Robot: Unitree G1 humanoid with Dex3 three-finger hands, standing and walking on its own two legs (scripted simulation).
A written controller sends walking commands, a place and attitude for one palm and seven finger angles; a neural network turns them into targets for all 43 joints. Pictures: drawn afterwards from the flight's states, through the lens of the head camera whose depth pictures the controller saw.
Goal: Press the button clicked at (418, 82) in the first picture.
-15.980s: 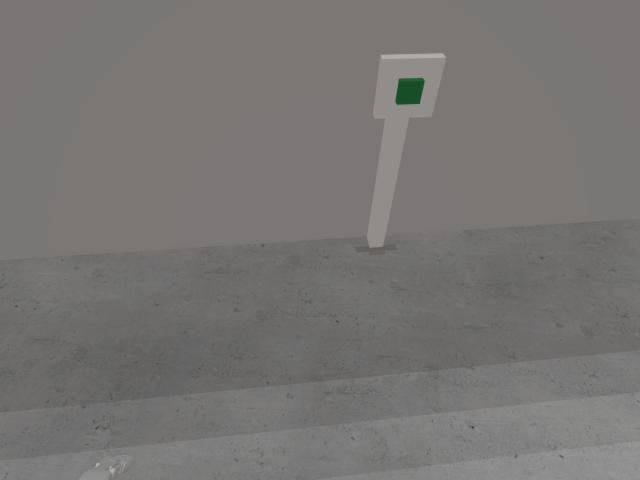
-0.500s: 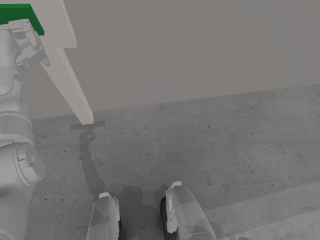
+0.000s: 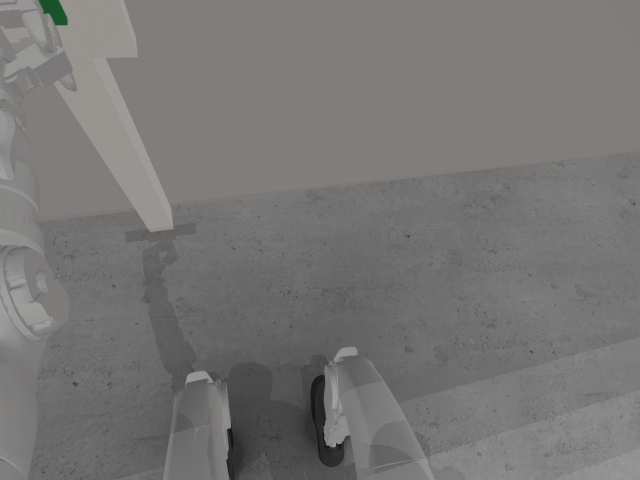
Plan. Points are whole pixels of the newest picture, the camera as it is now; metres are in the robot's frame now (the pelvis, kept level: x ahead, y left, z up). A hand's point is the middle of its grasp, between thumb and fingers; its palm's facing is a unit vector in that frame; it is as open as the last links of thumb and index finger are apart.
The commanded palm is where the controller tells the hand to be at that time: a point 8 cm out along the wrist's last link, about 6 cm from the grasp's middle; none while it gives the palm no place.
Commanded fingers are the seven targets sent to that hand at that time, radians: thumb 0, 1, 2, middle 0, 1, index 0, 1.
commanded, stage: pull the fist back off the button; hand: left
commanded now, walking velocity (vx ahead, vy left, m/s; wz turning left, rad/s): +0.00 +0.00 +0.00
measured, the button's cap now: out of the picture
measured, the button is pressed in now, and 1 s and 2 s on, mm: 9 0 0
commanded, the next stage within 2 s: draw the hand back to the body in 0.98 s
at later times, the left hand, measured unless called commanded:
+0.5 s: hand (54, 72) +0.54 +0.21 +0.08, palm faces +0.09 -1.00 -0.04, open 3.0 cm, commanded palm +0.51 +0.24 +0.07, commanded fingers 0.00 0.90 0.90 -1.30 -1.50 -1.30 -1.50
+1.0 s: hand (67, 137) +0.48 +0.20 +0.07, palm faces +0.08 -1.00 -0.03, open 3.1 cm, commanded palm +0.45 +0.24 +0.07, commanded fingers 0.00 0.90 0.90 -1.30 -1.50 -1.30 -1.50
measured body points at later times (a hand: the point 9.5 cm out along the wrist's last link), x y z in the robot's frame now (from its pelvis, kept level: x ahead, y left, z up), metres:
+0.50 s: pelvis +0.03 +0.01 +0.03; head +0.19 +0.03 +0.45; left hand +0.53 +0.26 +0.08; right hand +0.05 -0.25 -0.08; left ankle +0.06 +0.12 -0.59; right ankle +0.08 -0.14 -0.59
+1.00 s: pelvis +0.06 +0.00 +0.05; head +0.19 +0.02 +0.48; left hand +0.47 +0.25 +0.07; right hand +0.18 -0.25 -0.07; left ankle +0.06 +0.12 -0.59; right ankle +0.08 -0.14 -0.59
